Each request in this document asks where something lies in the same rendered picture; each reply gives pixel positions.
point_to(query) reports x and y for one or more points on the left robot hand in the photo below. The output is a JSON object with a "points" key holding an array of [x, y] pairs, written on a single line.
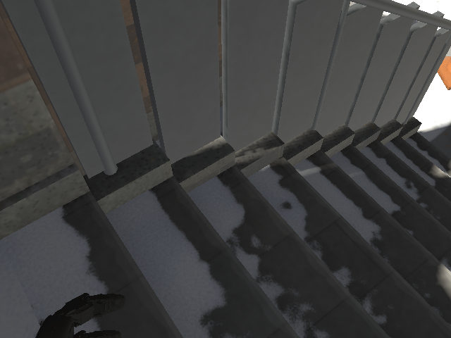
{"points": [[77, 312]]}

